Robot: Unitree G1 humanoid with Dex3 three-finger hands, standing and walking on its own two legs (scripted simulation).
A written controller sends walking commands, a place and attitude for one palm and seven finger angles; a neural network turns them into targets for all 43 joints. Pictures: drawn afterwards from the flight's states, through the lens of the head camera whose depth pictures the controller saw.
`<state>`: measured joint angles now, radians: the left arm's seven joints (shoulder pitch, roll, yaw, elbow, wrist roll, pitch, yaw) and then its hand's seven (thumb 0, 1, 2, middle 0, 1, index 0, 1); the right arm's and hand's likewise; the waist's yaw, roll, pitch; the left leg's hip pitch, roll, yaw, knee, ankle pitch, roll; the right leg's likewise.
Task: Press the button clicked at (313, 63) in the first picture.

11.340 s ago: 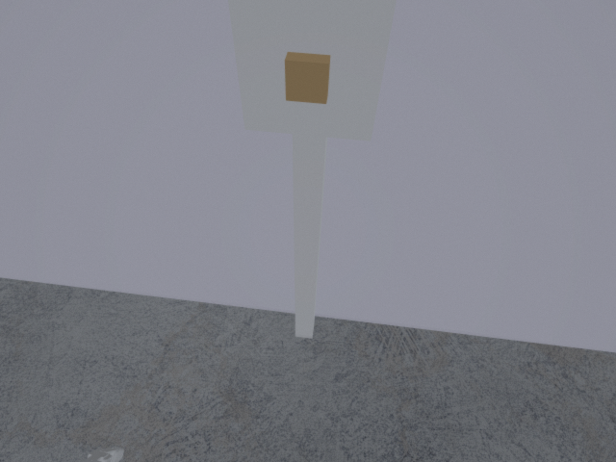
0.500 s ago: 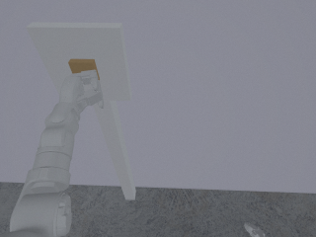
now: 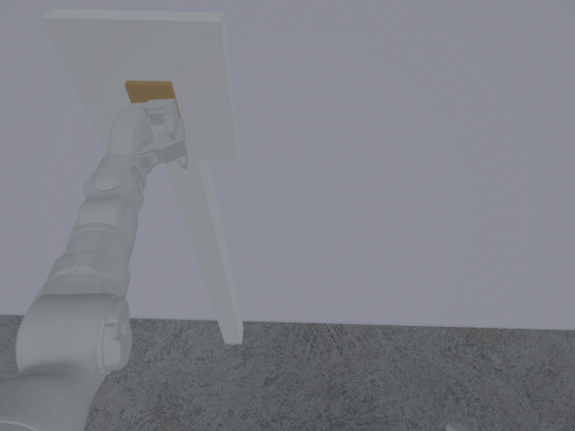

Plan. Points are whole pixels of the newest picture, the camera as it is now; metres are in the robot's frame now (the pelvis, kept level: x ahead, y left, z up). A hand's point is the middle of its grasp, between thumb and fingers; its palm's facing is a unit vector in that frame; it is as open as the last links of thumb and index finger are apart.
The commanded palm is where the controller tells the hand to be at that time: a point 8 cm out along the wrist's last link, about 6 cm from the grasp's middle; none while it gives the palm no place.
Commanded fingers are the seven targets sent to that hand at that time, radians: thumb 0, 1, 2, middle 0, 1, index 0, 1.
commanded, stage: hold the button down briefly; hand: left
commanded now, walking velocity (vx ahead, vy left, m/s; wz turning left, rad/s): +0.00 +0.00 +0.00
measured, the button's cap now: (156, 99) +0.51 +0.20 +0.21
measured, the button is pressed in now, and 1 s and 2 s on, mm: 13 0 0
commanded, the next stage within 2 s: pull the fist back off the button in 0.08 s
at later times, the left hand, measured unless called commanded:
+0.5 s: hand (180, 143) +0.45 +0.16 +0.18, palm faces -0.03 -1.00 +0.00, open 2.8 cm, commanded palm +0.43 +0.21 +0.18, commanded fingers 0.00 0.90 0.90 -1.30 -1.50 -1.30 -1.50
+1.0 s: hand (169, 170) +0.39 +0.16 +0.18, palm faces -0.02 -1.00 -0.01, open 3.1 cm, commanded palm +0.35 +0.21 +0.18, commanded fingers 0.00 0.90 0.90 -1.30 -1.50 -1.30 -1.50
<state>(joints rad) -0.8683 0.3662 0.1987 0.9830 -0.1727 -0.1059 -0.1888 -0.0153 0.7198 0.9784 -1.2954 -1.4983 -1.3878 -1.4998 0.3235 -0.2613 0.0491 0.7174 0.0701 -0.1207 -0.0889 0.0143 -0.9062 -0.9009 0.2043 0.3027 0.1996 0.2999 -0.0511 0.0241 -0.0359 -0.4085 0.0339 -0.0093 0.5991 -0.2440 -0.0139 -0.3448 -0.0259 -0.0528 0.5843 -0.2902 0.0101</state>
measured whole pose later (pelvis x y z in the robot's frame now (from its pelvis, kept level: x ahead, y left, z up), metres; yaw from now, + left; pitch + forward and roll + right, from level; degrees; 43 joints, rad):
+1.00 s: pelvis +0.03 +0.00 +0.01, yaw -1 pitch +0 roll +0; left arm -0.35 0.26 0.20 0.23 -0.22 0.15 -0.17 0.01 0.89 0.90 -1.30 -1.50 -1.31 -1.50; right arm 0.22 -0.25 0.05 0.61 0.07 -0.11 -0.08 0.02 -0.91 -0.90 0.20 0.30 0.20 0.30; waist 0.02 0.04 -0.06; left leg -0.26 0.03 0.01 0.53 -0.27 -0.02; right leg -0.21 -0.02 -0.03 0.52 -0.32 0.01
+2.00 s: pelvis +0.02 +0.00 +0.01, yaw -1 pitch -4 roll +0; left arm 0.20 0.27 0.19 -0.30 -0.11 -0.02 0.05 0.01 0.90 0.90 -1.30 -1.50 -1.31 -1.50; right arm 0.18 -0.22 0.05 0.62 0.00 -0.13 -0.09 0.02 -0.91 -0.90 0.20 0.30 0.20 0.30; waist 0.04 0.05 0.01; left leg -0.17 0.03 0.01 0.46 -0.23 -0.02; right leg -0.11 -0.02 -0.03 0.45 -0.27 0.01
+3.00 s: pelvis +0.04 +0.00 +0.01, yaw -1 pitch -3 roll -1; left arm 0.52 0.33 0.32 -0.49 -0.06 -0.12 0.10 0.01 0.89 0.90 -1.30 -1.50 -1.31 -1.50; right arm 0.19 -0.21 0.03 0.59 -0.01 -0.05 -0.07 0.02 -0.90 -0.90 0.20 0.30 0.20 0.30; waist 0.05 0.06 -0.01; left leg -0.16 0.04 0.01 0.47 -0.26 -0.01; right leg -0.08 -0.01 -0.03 0.39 -0.27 0.02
